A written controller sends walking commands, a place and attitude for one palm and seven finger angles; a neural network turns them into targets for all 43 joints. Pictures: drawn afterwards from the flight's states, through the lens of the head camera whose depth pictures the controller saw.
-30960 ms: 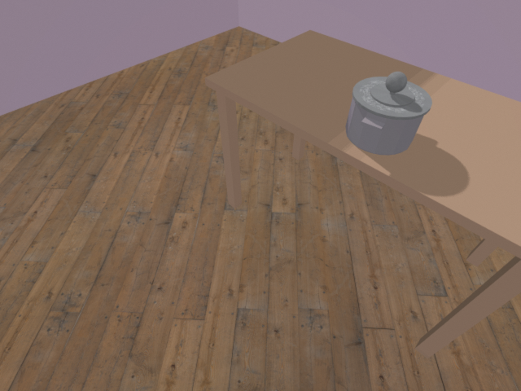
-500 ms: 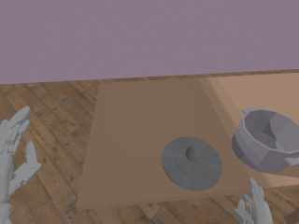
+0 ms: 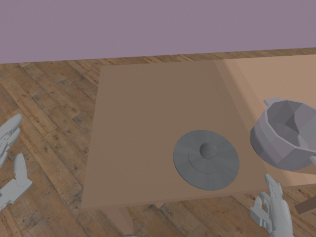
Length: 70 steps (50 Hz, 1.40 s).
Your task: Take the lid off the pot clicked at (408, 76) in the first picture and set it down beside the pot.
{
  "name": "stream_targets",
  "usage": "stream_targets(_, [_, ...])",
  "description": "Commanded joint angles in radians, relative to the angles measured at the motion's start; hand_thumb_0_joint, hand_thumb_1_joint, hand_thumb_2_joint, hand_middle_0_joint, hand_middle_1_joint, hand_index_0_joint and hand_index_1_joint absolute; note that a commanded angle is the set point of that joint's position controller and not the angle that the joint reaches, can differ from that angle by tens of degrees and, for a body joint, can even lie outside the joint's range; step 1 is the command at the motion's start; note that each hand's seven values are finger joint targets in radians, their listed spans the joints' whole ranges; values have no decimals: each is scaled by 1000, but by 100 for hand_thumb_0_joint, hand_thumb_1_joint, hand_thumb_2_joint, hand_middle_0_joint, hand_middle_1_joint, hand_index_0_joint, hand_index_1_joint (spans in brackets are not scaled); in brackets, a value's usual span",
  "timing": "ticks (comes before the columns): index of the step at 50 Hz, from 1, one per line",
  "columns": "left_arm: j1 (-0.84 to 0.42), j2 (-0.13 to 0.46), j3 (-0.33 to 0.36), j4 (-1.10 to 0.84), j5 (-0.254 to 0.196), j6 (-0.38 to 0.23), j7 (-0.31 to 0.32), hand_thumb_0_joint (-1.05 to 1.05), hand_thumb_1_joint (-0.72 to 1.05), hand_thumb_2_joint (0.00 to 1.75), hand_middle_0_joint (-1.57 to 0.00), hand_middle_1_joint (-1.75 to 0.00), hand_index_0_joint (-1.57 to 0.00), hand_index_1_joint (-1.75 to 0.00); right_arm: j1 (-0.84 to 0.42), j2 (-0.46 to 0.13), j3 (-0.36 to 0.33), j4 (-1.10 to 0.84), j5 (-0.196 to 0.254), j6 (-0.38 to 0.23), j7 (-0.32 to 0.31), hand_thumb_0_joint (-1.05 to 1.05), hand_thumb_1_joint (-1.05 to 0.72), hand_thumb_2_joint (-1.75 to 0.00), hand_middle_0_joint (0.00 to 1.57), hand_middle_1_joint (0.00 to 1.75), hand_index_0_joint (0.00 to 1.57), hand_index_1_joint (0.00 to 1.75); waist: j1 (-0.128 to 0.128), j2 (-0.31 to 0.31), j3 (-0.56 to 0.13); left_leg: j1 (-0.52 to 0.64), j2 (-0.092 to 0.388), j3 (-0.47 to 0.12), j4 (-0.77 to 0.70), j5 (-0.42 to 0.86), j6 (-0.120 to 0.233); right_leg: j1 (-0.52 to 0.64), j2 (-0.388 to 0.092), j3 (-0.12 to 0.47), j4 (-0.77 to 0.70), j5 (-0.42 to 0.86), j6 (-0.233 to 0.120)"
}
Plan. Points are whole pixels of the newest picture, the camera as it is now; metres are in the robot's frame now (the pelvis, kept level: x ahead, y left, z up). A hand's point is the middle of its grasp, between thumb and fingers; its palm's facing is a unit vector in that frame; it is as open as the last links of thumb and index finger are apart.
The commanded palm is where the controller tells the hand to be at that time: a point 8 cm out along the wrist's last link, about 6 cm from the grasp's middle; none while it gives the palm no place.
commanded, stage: step back with the hand held close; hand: left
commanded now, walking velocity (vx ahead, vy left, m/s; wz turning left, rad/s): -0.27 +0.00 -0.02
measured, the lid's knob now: (208, 150) +0.36 -0.13 -0.02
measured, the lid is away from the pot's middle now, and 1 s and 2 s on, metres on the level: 0.26 0.26 0.26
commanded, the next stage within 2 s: stop stepping back and stand still in 1.40 s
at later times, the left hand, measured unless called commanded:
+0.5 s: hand (9, 196) +0.16 +0.25 +0.16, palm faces +0.33 -0.82 -0.47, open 7.4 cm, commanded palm +0.10 +0.29 +0.18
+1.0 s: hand out of the picture +0.13 +0.25 +0.17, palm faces +0.36 -0.81 -0.46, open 7.4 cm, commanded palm +0.07 +0.28 +0.18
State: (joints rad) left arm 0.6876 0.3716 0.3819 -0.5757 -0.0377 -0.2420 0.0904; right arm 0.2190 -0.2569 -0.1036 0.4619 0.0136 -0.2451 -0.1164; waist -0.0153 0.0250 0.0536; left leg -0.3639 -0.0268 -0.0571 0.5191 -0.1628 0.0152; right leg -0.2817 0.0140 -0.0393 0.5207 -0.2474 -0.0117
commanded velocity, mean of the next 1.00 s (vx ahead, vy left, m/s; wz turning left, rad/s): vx -0.35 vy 0.00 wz -0.06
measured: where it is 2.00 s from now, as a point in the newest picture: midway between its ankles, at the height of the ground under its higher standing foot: outside the picture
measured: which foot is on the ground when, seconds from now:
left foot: down 0.00-0.72, up 0.74-0.84, down 0.86-1.00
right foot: down 0.00-0.90, up 0.92-1.00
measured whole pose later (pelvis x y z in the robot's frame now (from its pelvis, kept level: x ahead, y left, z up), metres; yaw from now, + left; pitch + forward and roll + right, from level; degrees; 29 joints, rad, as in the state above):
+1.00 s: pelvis -0.06 +0.00 +0.00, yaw +2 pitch +3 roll -1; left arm 0.64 0.43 0.44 -0.67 -0.06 -0.26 0.12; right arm 0.10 -0.19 -0.10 0.52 -0.01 -0.16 -0.09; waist 0.02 -0.08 0.05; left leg -0.38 0.00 -0.02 0.54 -0.20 0.01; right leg -0.46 0.04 0.02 0.81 -0.43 0.01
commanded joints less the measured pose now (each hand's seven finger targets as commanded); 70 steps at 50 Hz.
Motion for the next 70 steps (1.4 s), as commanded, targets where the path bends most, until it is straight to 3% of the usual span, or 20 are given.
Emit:
stream_targets(1, [-8, 161, 149, -217, -3, -75, 36, 0, 90, 90, -20, -30, -20, -30, -97, -86, 25, -69, -18, 32, 24, 0, -90, -90, 20, 30, 20, 30, 52, 125, -106, -88, 102, -122, -183, -119, 68, 134, -35, 35, -41, 15, 6])
stream_targets(22, [-8, 203, 164, -282, -19, -60, 59, 0, 90, 90, -20, -30, -20, -30, -114, -90, 17, -73, -8, 91, 24, 0, -90, -90, 20, 30, 20, 30, 21, 67, -69, -3, 90, -117, -19, -228, 30, -153, -102, 81, -123, -193, -42])
stream_targets(26, [-37, 178, 155, -283, 6, -81, 49, 0, 90, 90, -20, -30, -20, -30, -112, -87, 24, -81, -18, 78, 19, 0, -90, -90, 20, 30, 20, 30, 36, 198, -86, -323, 195, -244, -270, -401, 101, 163, 21, 36, 125, -85, 14])
stream_targets(30, [-27, 171, 150, -293, 13, -95, 36, 0, 90, 90, -20, -30, -20, -30, -98, -87, 18, -79, -20, 69, 25, 0, -90, -90, 20, 30, 20, 30, 38, 160, -136, -276, 184, -201, -191, -289, 98, 191, 20, 59, 81, 13, 16])
stream_targets(33, [-2, 164, 156, -283, 8, -95, 29, 0, 90, 90, -20, -30, -20, -30, -96, -78, 14, -81, -18, 81, 34, 0, -90, -90, 20, 30, 20, 30, 36, 65, -139, -288, 130, -142, -97, -348, 69, 149, -30, 115, 12, 10, -4])
stream_targets(36, [-24, 187, 149, -278, -12, -95, 49, 0, 90, 90, -20, -30, -20, -30, -59, -67, -4, -56, -10, 97, 48, 0, -90, -90, 20, 30, 20, 30, 18, -113, -162, -57, 6, -15, 314, -192, -15, -132, -288, 335, -201, -47, -142])
stream_targets(38, [-22, 180, 139, -306, -24, -72, 67, 0, 90, 90, -20, -30, -20, -30, -77, -51, 2, -50, -11, 118, 51, 0, -90, -90, 20, 30, 20, 30, 12, -135, -206, -8, 15, -20, 447, -186, -19, -126, -373, 310, -182, 193, -201])
stream_targets(40, [-14, 189, 161, -304, -31, -66, 71, 0, 90, 90, -20, -30, -20, -30, -104, -39, 11, -60, -9, 120, 42, 0, -90, -90, 20, 30, 20, 30, 14, -93, -151, -38, 37, -27, 279, -207, -2, -70, -322, 222, -100, 401, -153])
stream_targets(42, [22, 212, 191, -295, -24, -64, 70, 0, 90, 90, -20, -30, -20, -30, -128, -57, 15, -51, -12, 125, 26, 0, -90, -90, 20, 30, 20, 30, 23, 13, -155, 21, 88, -39, -89, 163, 15, -11, -186, 122, 49, 460, -61])
stream_targets(43, [14, 184, 157, -331, -15, -87, 62, 0, 90, 90, -20, -30, -20, -30, -113, -59, 10, -59, -9, 118, 23, 0, -90, -90, 20, 30, 20, 30, 21, 116, -195, 29, 187, -117, -170, 432, 41, 55, -70, 42, 150, 344, -1])
stream_targets(45, [-11, 210, 180, -312, -19, -100, 54, 0, 90, 90, -20, -30, -20, -30, -105, -40, 1, -46, -27, 86, 31, 0, -90, -90, 20, 30, 20, 30, 31, 228, -214, 126, 314, -192, -129, 764, 118, -114, 3, 66, 315, -167, 25])
stream_targets(50, [-3, 131, 116, -329, -22, -102, 24, 0, 90, 90, -20, -30, -20, -30, -81, -57, -1, -15, -35, 45, 66, 0, -90, -90, 20, 30, 20, 30, 39, 166, -207, 191, 300, -105, -100, 680, 94, -116, 2, 81, 194, -166, 12])
stream_targets(55, [5, 179, 163, -301, -25, -107, -7, 0, 90, 90, -20, -30, -20, -30, -116, -68, 13, -50, -38, 63, 63, 0, -90, -90, 20, 30, 20, 30, 49, 89, -170, 4, 230, -78, -46, 92, 47, 125, -20, 19, -165, 146, 16])
stream_targets(58, [-18, 154, 119, -267, -33, -97, -5, 0, 90, 90, -20, -30, -20, -30, -40, -54, -10, -57, -14, 105, 74, 0, -90, -90, 20, 30, 20, 30, 5, -214, -197, 9, 16, 53, 307, -172, -38, -61, -315, 282, -218, 289, -145])
stream_targets(60, [25, 169, 148, -231, -48, -58, 25, 0, 90, 90, -20, -30, -20, -30, -118, -19, 0, -74, -4, 123, 71, 0, -90, -90, 20, 30, 20, 30, 28, -184, -199, -70, 21, -7, 548, -307, -33, -64, -392, 293, -187, 382, -205])
stream_targets(63, [47, 158, 146, -256, -46, -30, 46, 0, 90, 90, -20, -30, -20, -30, -137, 4, 52, -74, -11, 148, 56, 0, -90, -90, 20, 30, 20, 30, 25, -152, -210, -100, 48, 29, 262, -313, -24, 102, -313, 174, -67, 690, -143])
stream_targets(65, [16, 177, 135, -321, -36, -32, 61, 0, 90, 90, -20, -30, -20, -30, -96, -24, 49, -53, -14, 156, 38, 0, -90, -90, 20, 30, 20, 30, 10, -106, -237, 55, 34, 74, -103, -42, -9, 109, -233, 117, 32, 666, -70])
stream_targets(66, [-20, 186, 122, -357, -35, -49, 65, 0, 90, 90, -20, -30, -20, -30, -89, -40, 37, -48, -10, 146, 32, 0, -90, -90, 20, 30, 20, 30, 16, -12, -244, 128, 97, 59, -205, 189, 11, 100, -153, 72, 111, 559, -23])
stream_targets(68, [-72, 171, 99, -399, -29, -82, 60, 0, 90, 90, -20, -30, -20, -30, -81, -58, 10, -35, -8, 99, 44, 0, -90, -90, 20, 30, 20, 30, 13, 200, -213, 324, 370, -93, -196, 766, 129, -195, 5, 58, 423, -232, 34])
stream_targets(70, [-25, 181, 133, -365, -40, -63, 61, 0, 90, 90, -20, -30, -20, -30, -80, -44, 20, 2, -41, 59, 58, 0, -90, -90, 20, 30, 20, 30, 20, 204, -221, 237, 374, -127, -123, 785, 155, -239, 14, 141, 558, -313, 33])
